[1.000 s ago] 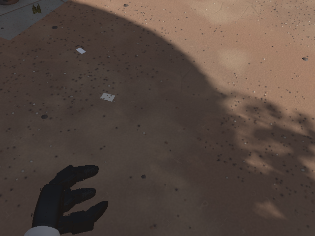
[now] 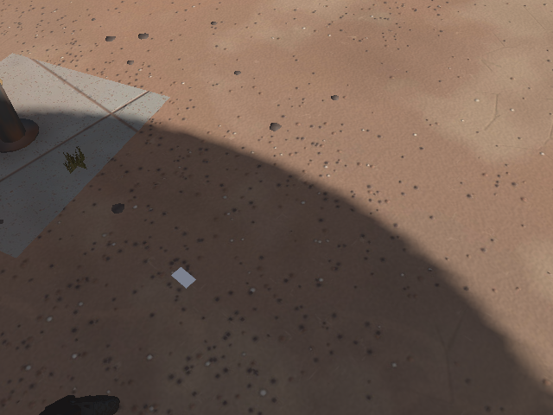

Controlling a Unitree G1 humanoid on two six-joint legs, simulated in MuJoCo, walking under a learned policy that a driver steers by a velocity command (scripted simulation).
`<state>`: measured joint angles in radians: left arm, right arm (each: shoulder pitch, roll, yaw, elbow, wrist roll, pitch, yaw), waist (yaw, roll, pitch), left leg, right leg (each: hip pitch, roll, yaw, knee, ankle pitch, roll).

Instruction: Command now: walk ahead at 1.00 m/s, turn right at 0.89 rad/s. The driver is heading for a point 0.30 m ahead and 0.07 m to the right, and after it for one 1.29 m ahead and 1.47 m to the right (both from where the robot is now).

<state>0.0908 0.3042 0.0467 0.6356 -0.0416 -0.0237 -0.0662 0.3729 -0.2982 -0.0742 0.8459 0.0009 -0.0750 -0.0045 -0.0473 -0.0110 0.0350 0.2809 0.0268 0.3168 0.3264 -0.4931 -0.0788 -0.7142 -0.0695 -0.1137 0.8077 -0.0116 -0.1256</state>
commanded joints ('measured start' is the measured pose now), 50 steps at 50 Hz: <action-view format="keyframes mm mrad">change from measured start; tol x32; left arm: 1 535 253 117 75 -9 24 16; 50 -8 113 28 -50 70 16 74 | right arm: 1 -213 -259 -55 -135 19 2 -3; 50 -220 -110 -20 -122 -10 90 -6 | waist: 1 366 99 -183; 3 72 -459 -221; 6 59 77 -61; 20 17 -129 -142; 23 158 369 -464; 50 22 -142 -100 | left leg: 1 -414 204 -76 635 1468 131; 2 -704 7 -122 1106 306 83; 3 -1079 -143 -340 1380 -114 74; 19 -569 -124 -435 112 614 8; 22 -107 209 -686 147 1177 102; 23 47 504 -1129 118 1016 354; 26 -300 272 -778 4 399 273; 43 -521 243 -370 -59 294 288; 50 -812 21 -330 629 64 18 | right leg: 1 814 129 -22 -43 -97 -96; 4 1073 -186 1042 -573 -567 -317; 12 323 83 403 -457 490 -128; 19 423 124 551 -249 35 29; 21 453 180 475 64 -90 93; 22 279 261 368 303 -710 115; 24 67 122 331 647 -618 197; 50 508 -175 350 -485 105 -99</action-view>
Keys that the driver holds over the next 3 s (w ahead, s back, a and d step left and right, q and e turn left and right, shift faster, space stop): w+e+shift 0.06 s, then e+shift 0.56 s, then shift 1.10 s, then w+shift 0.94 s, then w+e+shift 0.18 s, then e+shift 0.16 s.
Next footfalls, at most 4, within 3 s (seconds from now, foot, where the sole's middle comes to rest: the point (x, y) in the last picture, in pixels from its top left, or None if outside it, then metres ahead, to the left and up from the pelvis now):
0.02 right None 0.23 -0.06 -0.74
0.42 left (297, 374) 0.58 -0.01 -0.74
0.90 right None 0.35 -0.12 -0.74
1.20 left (275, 397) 0.53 0.05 -0.74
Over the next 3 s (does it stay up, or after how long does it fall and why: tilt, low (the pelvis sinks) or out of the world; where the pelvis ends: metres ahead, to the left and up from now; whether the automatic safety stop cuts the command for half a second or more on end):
stays up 0.92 -0.67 -0.01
